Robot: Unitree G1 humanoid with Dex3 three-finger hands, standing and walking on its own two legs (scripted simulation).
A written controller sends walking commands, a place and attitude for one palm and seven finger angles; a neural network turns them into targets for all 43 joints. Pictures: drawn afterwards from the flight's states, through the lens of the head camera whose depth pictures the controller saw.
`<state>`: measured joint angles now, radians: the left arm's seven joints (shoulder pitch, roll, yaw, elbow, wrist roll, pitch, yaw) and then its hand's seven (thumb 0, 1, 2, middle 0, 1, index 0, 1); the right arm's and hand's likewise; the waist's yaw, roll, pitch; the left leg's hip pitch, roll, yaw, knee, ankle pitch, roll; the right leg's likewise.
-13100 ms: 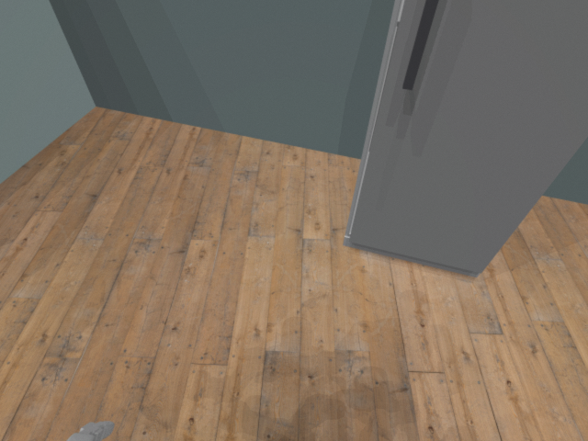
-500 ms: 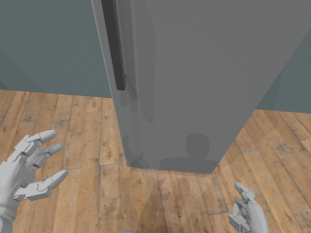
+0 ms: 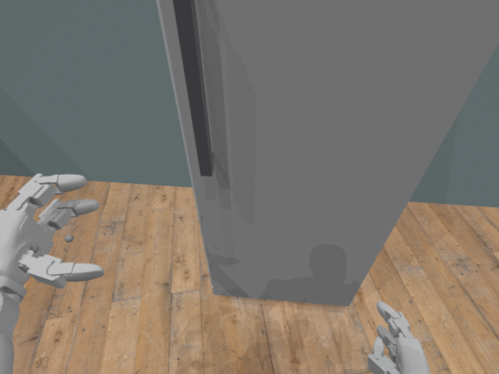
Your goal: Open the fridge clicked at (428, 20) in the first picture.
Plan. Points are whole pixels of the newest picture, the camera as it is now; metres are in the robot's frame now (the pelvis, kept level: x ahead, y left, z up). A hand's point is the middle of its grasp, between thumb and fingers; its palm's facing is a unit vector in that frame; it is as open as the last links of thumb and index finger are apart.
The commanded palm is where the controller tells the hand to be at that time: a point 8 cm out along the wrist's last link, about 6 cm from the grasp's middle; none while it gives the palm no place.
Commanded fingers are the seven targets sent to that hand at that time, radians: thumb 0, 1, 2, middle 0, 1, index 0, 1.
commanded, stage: raise the hand to about handle height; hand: left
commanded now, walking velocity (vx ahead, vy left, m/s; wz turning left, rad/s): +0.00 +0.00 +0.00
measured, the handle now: (198, 80) +0.51 +0.15 +0.24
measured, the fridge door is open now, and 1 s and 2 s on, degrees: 0 0 0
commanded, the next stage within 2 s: move the hooked fingers beside the handle in 0.94 s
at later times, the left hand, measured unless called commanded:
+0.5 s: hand (54, 161) +0.29 +0.27 +0.24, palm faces +0.09 -0.99 -0.10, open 14.0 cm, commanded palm +0.24 +0.31 +0.24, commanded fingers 0.00 -0.50 0.30 -0.30 -1.20 -0.30 -1.20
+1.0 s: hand (65, 169) +0.28 +0.26 +0.23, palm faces +0.09 -0.99 -0.09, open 14.0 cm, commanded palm +0.24 +0.30 +0.24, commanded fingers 0.00 -0.50 0.30 -0.30 -1.20 -0.30 -1.20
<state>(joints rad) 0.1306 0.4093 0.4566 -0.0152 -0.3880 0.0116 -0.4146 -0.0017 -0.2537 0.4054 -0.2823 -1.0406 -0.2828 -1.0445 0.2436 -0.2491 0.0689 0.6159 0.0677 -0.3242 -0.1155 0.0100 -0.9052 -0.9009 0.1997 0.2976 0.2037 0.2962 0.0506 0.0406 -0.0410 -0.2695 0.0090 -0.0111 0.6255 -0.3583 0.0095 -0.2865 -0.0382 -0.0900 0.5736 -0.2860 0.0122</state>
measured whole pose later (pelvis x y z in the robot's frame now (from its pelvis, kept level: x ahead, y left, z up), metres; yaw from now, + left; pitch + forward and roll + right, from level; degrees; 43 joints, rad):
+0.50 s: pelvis +0.00 -0.01 +0.01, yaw +0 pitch -2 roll +0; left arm -0.22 0.52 0.51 0.07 -0.34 0.30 -0.44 -0.01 -0.50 0.30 -0.30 -1.20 -0.30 -1.20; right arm 0.21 -0.26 0.09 0.61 0.10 -0.22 -0.11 0.01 -0.91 -0.90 0.20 0.30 0.20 0.30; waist 0.06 0.07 -0.03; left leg -0.15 0.00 -0.01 0.47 -0.29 0.00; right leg -0.18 -0.04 -0.10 0.46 -0.24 0.00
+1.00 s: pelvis +0.00 -0.01 +0.01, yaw +0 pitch -3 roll +0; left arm -0.19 0.49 0.50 0.05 -0.33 0.32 -0.42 -0.01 -0.50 0.30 -0.30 -1.20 -0.30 -1.20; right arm 0.20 -0.27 0.08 0.60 0.10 -0.20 -0.12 0.01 -0.91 -0.90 0.20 0.30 0.20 0.30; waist 0.06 0.07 -0.03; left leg -0.13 0.01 -0.01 0.46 -0.28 -0.01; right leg -0.17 -0.03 -0.09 0.45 -0.23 -0.01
